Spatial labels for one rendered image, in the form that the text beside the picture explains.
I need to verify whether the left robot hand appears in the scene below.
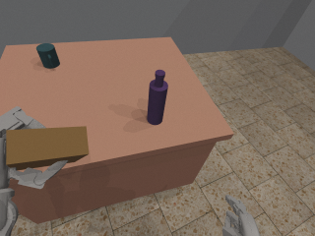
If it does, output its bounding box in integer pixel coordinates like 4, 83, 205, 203
0, 106, 68, 189

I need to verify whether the table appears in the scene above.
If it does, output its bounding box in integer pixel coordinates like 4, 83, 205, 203
0, 37, 234, 224

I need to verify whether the right robot hand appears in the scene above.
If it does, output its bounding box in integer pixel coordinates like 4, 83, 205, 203
222, 195, 261, 236

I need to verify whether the sponge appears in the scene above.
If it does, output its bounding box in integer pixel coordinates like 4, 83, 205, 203
6, 126, 90, 171

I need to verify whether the robot left forearm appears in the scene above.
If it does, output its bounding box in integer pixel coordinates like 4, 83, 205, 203
0, 188, 19, 236

